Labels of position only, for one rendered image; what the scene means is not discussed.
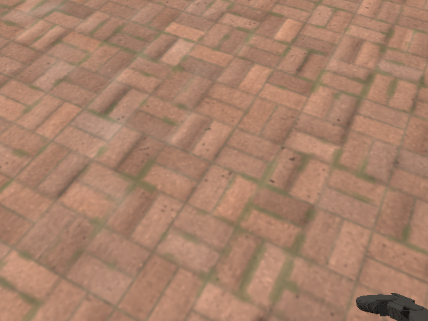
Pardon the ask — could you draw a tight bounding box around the right robot hand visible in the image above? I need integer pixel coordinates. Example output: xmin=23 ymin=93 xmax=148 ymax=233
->
xmin=356 ymin=293 xmax=428 ymax=321

